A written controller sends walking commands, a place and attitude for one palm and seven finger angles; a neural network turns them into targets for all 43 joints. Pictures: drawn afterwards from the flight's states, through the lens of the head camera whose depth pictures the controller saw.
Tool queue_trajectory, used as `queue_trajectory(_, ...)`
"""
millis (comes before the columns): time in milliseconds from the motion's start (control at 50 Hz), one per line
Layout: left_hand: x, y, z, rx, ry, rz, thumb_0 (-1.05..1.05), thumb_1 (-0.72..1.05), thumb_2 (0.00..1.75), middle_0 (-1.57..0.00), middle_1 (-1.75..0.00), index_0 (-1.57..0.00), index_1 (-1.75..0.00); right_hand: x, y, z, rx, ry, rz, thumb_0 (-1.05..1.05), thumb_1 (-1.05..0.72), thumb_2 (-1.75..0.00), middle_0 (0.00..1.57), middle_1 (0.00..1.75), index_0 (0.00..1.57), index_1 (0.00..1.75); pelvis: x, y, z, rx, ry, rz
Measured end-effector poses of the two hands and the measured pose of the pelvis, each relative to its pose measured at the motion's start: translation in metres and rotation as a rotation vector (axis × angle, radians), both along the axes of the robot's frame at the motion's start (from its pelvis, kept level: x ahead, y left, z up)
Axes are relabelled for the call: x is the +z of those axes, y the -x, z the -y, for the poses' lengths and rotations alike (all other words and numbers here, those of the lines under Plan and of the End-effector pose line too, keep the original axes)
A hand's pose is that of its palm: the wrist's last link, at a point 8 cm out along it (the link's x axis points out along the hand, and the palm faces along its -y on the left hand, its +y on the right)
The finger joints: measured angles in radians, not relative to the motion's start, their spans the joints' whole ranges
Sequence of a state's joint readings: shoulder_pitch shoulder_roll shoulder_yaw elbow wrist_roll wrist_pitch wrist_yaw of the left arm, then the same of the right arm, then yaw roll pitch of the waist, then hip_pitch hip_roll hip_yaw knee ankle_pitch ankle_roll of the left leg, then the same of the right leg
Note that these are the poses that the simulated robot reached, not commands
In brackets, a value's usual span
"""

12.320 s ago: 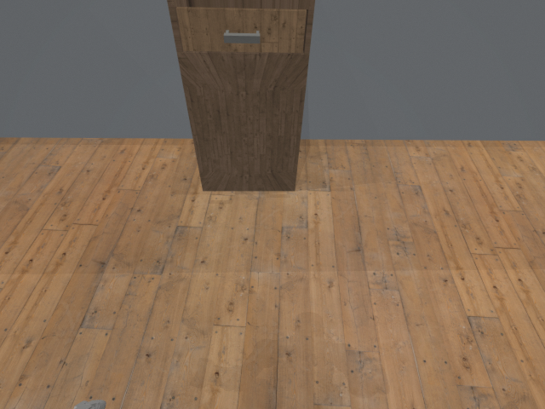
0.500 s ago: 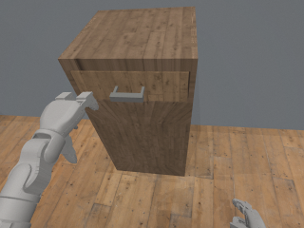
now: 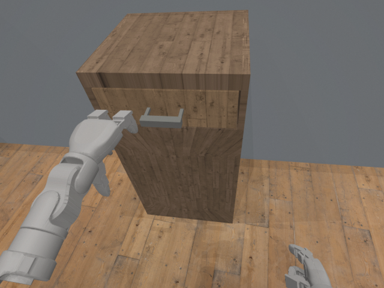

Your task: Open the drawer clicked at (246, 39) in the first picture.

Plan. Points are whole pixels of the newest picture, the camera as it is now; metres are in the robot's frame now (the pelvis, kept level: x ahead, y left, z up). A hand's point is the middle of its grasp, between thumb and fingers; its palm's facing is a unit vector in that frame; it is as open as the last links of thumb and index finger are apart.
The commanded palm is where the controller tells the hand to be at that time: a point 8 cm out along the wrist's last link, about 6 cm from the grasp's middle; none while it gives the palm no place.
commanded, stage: move the hooked fingers above the handle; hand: left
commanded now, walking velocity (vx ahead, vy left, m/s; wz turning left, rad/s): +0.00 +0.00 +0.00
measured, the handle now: (162, 116) +0.56 +0.17 +0.02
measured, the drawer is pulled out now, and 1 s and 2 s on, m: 0.00 0.00 0.00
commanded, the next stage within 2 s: none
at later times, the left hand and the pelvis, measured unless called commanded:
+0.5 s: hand (133, 132) +0.42 +0.20 +0.10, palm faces -0.01 -0.04 -1.00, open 13.8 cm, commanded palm +0.40 +0.21 +0.16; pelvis +0.02 +0.00 +0.00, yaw -1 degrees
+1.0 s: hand (150, 118) +0.48 +0.18 +0.08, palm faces -0.03 -0.03 -1.00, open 13.8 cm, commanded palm +0.47 +0.19 +0.14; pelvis +0.03 +0.00 -0.01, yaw -2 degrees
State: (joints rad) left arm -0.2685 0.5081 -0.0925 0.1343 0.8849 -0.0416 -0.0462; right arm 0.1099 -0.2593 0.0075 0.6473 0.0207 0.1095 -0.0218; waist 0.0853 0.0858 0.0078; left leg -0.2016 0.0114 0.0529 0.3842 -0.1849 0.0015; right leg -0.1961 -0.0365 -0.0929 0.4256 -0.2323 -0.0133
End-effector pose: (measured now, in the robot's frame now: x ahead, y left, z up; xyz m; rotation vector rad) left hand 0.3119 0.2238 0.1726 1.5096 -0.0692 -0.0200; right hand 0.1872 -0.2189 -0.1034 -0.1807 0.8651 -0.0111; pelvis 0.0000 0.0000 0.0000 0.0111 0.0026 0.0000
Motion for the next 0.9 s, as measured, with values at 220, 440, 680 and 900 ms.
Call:
queue_trajectory(220,-0.009,-0.042,0.010,0.020,-0.017,-0.022,0.00,-0.50,0.30,-0.32,-1.20,-0.32,-1.20,-0.013,0.027,0.014,-0.068,0.010,-0.094,0.01,-0.90,-0.90,0.20,0.30,0.20,0.30,-0.001,-0.005,0.000,-0.012,-0.003,-0.030)
queue_trajectory(440,-0.019,-0.075,0.017,-0.002,-0.015,-0.039,0.00,-0.49,0.30,-0.32,-1.20,-0.32,-1.20,-0.021,0.050,0.030,-0.139,0.037,-0.172,0.01,-0.90,-0.90,0.19,0.30,0.20,0.30,-0.003,-0.017,-0.001,-0.023,-0.005,-0.068)
queue_trajectory(680,-0.028,-0.109,0.021,0.014,-0.028,-0.058,0.00,-0.49,0.30,-0.32,-1.20,-0.32,-1.20,-0.025,0.053,0.035,-0.175,0.045,-0.204,0.01,-0.90,-0.90,0.19,0.30,0.20,0.30,-0.006,-0.026,0.000,-0.023,-0.004,-0.107)
queue_trajectory(900,-0.034,-0.137,0.039,-0.010,-0.032,-0.060,0.00,-0.49,0.30,-0.32,-1.20,-0.32,-1.20,-0.031,0.063,0.036,-0.200,0.043,-0.247,0.00,-0.90,-0.90,0.20,0.30,0.20,0.30,-0.009,-0.032,0.001,-0.024,-0.005,-0.140)
